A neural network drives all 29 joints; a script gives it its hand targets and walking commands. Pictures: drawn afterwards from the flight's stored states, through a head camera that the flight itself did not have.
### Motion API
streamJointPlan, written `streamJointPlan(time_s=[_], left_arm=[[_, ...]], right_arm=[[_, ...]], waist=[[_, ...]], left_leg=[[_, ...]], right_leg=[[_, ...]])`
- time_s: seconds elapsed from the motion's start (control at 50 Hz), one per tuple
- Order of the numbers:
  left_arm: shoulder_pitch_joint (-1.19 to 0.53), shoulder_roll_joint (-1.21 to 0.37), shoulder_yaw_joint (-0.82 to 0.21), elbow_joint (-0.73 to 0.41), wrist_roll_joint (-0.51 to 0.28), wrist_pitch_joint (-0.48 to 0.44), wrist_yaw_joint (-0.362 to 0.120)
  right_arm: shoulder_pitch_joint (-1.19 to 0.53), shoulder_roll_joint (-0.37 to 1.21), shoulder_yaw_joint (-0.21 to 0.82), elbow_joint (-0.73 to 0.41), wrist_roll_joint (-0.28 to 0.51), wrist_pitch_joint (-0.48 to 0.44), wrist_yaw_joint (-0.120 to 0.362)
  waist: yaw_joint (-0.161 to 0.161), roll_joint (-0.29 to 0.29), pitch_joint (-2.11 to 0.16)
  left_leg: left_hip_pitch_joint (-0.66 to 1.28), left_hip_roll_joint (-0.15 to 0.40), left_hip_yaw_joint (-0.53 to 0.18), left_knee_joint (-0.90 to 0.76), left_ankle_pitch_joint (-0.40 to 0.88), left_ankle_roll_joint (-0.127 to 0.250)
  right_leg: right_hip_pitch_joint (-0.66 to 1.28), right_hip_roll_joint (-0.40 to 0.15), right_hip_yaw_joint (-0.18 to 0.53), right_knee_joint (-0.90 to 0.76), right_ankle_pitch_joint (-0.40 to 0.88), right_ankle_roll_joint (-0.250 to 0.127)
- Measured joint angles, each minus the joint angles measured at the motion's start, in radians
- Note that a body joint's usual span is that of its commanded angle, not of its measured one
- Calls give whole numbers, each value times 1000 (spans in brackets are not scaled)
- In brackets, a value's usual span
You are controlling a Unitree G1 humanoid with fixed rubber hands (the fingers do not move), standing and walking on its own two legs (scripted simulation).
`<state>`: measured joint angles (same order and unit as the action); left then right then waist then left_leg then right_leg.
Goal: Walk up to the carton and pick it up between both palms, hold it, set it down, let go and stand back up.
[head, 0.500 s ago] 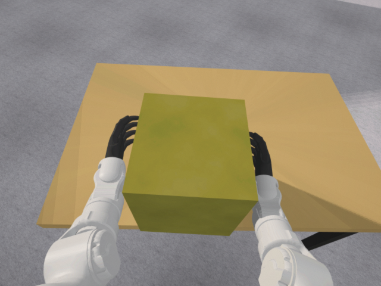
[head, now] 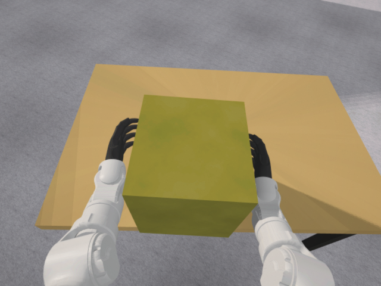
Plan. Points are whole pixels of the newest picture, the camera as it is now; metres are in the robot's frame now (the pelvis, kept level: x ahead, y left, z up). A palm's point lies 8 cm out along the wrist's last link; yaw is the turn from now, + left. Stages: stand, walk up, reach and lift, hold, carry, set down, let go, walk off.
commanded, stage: reach and lift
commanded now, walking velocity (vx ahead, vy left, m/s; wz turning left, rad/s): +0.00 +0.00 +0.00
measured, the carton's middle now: (189, 170) +0.38 +0.01 -0.04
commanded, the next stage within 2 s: none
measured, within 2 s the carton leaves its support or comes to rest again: leaves its support in 0.36 s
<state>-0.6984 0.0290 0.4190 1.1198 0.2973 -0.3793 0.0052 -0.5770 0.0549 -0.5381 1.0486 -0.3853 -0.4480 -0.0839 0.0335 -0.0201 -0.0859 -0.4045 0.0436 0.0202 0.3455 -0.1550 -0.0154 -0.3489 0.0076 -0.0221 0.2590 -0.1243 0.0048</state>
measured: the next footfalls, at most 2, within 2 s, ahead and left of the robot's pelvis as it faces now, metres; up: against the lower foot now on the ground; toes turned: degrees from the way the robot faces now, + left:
none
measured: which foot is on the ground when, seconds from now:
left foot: down 0.00-1.00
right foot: down 0.00-1.00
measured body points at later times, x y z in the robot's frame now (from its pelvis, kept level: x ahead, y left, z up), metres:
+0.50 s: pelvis +0.00 +0.00 +0.00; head +0.03 +0.01 +0.45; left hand +0.38 +0.19 +0.04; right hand +0.38 -0.14 +0.03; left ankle -0.01 +0.12 -0.75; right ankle -0.01 -0.12 -0.75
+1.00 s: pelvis -0.01 +0.00 +0.00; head -0.02 +0.01 +0.45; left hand +0.38 +0.18 +0.12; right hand +0.38 -0.15 +0.11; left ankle -0.01 +0.13 -0.75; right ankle -0.01 -0.12 -0.75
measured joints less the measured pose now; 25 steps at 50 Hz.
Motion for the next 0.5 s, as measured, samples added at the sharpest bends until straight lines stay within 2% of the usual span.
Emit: streamJointPlan(time_s=[0.12,0.26,0.34,0.5], left_arm=[[3,10,-34,30,-44,-15,12],[13,23,-103,60,-138,-28,32],[28,30,-143,69,-191,-40,44],[76,55,-259,10,-300,7,76]], right_arm=[[7,-17,67,20,54,-2,-22],[14,-37,144,32,105,6,-46],[25,-47,207,24,164,19,-53],[49,-61,332,-43,289,97,-60]], waist=[[2,4,-9],[-3,7,-37],[-7,8,-62],[-30,30,-88]], left_leg=[[1,3,0,2,-3,-2],[-18,4,-8,7,-3,-5],[-30,3,-15,15,-6,-5],[-14,-5,-36,37,-17,-2]], right_leg=[[3,2,-3,-1,-1,-2],[-10,3,-13,0,-3,-4],[-19,2,-21,7,-9,-5],[11,-5,-41,20,-23,-1]])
